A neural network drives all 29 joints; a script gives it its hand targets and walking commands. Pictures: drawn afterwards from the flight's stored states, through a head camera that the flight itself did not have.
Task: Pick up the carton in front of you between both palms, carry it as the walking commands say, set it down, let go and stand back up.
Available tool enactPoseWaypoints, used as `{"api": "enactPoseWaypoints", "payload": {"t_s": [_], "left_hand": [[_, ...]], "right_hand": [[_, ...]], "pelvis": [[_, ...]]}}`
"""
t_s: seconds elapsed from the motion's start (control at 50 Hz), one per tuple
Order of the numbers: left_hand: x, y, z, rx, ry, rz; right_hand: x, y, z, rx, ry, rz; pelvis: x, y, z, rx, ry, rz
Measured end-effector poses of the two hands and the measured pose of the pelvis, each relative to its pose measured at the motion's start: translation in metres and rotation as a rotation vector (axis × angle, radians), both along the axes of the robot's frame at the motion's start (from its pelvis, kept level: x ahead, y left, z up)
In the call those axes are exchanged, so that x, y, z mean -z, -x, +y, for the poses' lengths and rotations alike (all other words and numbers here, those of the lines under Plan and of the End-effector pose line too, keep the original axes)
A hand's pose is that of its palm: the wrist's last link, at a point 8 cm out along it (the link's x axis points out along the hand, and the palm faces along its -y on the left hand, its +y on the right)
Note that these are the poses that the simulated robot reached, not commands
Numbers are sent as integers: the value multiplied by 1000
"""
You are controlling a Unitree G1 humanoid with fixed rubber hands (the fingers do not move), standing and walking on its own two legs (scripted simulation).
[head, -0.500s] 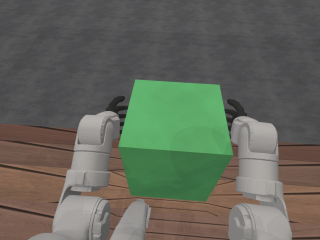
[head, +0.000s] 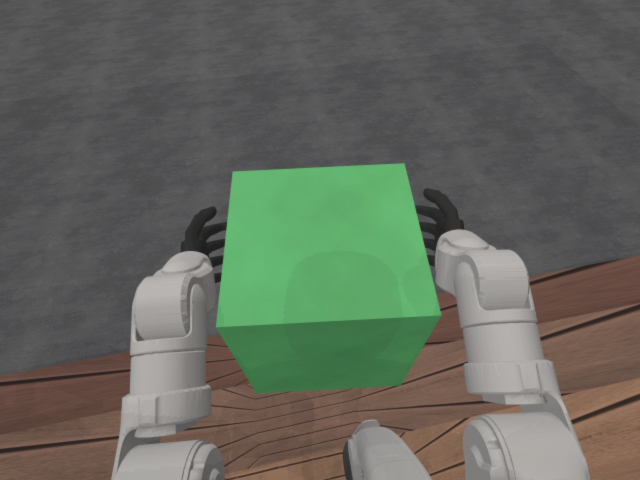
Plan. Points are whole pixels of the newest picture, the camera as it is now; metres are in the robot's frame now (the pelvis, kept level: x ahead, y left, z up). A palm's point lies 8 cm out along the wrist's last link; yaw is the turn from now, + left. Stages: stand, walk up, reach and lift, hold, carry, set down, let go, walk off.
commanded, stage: carry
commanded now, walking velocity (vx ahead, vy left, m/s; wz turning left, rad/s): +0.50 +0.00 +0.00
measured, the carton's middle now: (324, 288) +0.34 -0.03 +0.02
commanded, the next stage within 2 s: none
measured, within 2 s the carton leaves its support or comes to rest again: neither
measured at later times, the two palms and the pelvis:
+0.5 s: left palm (226, 179) +0.73 +0.13 -0.13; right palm (360, 172) +0.72 -0.16 -0.13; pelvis +0.39 +0.00 -0.23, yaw -1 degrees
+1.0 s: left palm (235, 154) +1.11 +0.16 -0.36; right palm (323, 137) +1.15 -0.14 -0.35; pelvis +0.80 -0.03 -0.45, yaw +0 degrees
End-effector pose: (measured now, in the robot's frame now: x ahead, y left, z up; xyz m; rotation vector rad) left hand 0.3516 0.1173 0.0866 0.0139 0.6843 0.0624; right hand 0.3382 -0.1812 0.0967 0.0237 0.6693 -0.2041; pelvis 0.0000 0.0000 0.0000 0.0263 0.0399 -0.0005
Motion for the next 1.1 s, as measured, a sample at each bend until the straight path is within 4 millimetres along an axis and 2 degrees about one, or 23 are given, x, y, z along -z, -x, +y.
{"api": "enactPoseWaypoints", "payload": {"t_s": [0.06, 0.1, 0.18, 0.26, 0.32, 0.38, 0.46, 0.52, 0.6, 0.68, 0.78, 0.84, 0.9, 0.98, 1.04, 1.1], "left_hand": [[22, -46, 5, -43, -7, -54], [39, -71, 15, -91, -26, -70], [87, -115, 32, -142, -25, 15], [130, -163, 32, -142, -24, 97], [152, -209, 28, -115, -39, 107], [168, -260, 25, -90, -57, 73], [195, -338, 24, -54, -49, -2], [223, -402, 12, 19, -22, -45], [261, -467, -7, 70, -31, 14], [304, -521, -7, 60, -16, 72], [344, -594, 3, 7, 8, 25], [367, -646, 9, -26, 5, -28], [394, -691, 23, -93, -13, -54], [441, -744, 41, -142, -9, 32], [470, -792, 43, -138, -17, 78], [489, -846, 42, -119, -33, 80]], "right_hand": [[21, -62, 4, -53, 4, -53], [41, -103, 15, -114, 2, -69], [87, -165, 33, -170, 6, 13], [134, -212, 34, -164, 6, 96], [162, -247, 28, -136, -11, 105], [187, -288, 25, -110, -29, 71], [213, -353, 23, -72, -23, -4], [234, -396, 11, -8, 7, -46], [275, -443, -5, 53, -7, 14], [312, -500, -7, 55, -14, 70], [340, -595, 3, -2, 18, 24], [360, -659, 8, -41, 23, -29], [392, -725, 23, -118, 24, -55], [439, -793, 42, -164, 17, 28], [473, -838, 44, -163, 10, 75], [499, -885, 42, -143, -9, 77]], "pelvis": [[41, -58, -13, 3, -20, -26], [69, -93, -20, 20, 8, -39], [100, -147, -33, 16, 28, -22], [119, -197, -37, 1, 40, -11], [136, -237, -33, 5, 33, -5], [161, -284, -24, 14, 38, -9], [206, -357, -11, 4, 70, -31], [244, -408, -2, 13, 31, -52], [272, -465, 11, 16, 33, -28], [293, -519, 12, 11, 12, -10], [336, -600, 2, -2, 9, -13], [375, -659, -7, 8, 0, -28], [416, -717, -16, 19, 21, -56], [444, -781, -26, 7, 33, -40], [460, -825, -26, -4, 54, -25], [478, -874, -21, 6, 52, -15]]}}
